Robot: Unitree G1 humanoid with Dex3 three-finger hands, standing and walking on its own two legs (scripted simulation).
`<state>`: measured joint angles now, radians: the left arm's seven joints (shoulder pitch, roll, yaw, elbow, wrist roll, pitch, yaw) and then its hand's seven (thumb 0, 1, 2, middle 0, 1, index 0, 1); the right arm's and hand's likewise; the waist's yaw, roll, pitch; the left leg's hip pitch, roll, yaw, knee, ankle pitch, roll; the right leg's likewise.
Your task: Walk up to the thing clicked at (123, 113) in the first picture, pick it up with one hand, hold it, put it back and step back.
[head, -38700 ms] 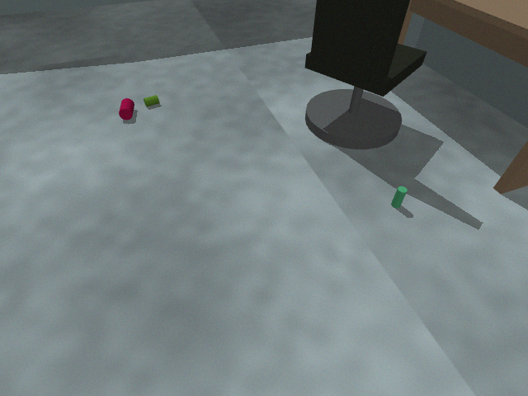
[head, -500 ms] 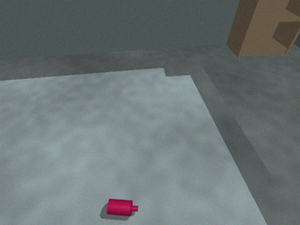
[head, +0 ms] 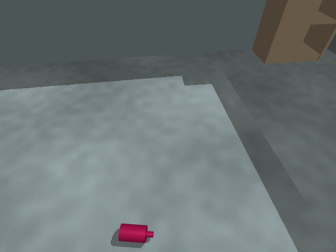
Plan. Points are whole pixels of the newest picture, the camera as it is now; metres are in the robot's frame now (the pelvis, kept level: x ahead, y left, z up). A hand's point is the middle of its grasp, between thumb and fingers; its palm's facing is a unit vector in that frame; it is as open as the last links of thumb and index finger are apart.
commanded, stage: stand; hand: left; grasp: from above
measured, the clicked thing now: (136, 233) +0.43 +0.17 -0.74
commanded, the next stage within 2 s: step back in 0.28 s
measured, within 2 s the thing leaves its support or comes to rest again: neither
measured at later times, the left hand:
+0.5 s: hand out of the picture +0.08 +0.28 -0.17, palm faces +0.00 -0.92 -0.39, open 7.4 cm
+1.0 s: hand out of the picture -0.01 +0.29 -0.18, palm faces -0.13 -0.91 -0.39, open 7.4 cm
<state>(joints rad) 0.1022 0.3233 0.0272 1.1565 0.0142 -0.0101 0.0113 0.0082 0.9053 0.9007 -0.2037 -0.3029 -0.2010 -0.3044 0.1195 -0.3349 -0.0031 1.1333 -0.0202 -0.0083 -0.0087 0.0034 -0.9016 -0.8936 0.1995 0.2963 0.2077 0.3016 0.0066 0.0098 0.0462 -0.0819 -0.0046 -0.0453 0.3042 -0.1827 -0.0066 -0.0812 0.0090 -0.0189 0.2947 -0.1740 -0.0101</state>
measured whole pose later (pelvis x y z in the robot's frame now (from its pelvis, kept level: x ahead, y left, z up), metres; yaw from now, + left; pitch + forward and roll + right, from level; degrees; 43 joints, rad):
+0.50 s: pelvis -0.03 +0.01 -0.01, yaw +0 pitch -2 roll +0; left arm 0.06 0.38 0.06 1.00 0.01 0.03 0.02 0.01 0.90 0.90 -0.21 -0.30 -0.20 -0.30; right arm 0.07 -0.39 -0.05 1.01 -0.01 0.04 0.01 0.00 -0.90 -0.89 0.20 0.30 0.21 0.30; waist 0.00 0.00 0.15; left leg -0.31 -0.03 -0.05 0.68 -0.33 0.03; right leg -0.25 -0.01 -0.01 0.51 -0.23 -0.01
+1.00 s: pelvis -0.14 +0.03 -0.03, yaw -6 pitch -2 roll +0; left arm 0.14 0.40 0.08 0.86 0.02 0.06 0.01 0.01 0.91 0.90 -0.20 -0.30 -0.20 -0.30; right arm 0.14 -0.35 -0.04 0.84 -0.03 0.03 -0.01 0.00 -0.90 -0.89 0.20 0.30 0.21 0.30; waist -0.01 -0.02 0.20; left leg -0.38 0.03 0.05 0.63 -0.22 0.02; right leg -0.30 0.04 0.09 0.83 -0.49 0.02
